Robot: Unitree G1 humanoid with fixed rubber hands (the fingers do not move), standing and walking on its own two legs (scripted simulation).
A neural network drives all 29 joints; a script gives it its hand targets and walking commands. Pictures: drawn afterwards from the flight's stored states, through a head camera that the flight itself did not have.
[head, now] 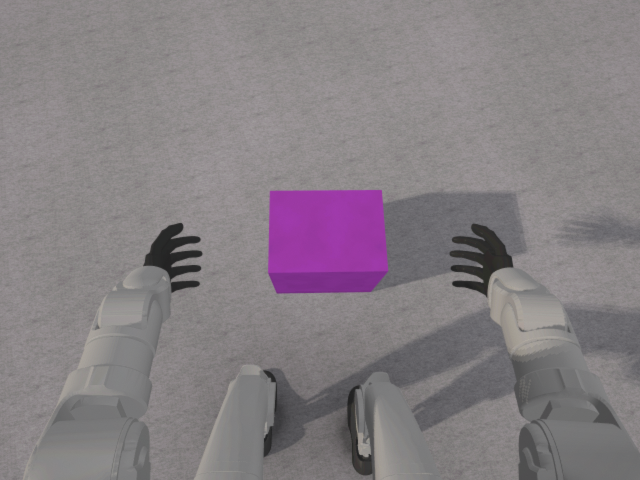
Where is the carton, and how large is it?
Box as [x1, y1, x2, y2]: [268, 190, 387, 293]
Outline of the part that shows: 270,191 268,273 277,293 370,291 387,271 387,261 381,190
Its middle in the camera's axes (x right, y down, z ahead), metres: +0.02 +0.02 +1.01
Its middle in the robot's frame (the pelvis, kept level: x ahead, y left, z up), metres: +0.55 -0.02 -0.56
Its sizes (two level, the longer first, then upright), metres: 0.269 0.201 0.252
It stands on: the floor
